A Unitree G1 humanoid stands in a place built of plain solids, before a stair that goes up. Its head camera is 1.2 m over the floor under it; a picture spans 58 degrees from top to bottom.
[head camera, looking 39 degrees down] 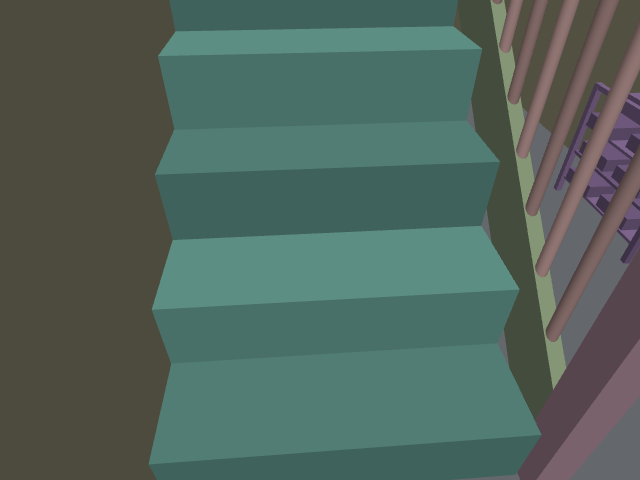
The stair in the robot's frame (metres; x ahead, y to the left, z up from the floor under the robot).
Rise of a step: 0.21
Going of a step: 0.26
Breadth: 0.90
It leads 4 degrees to the left of straight ahead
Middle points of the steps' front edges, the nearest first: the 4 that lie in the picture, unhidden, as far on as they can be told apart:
0.47 -0.07 0.21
0.73 -0.05 0.43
0.99 -0.03 0.64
1.25 -0.01 0.85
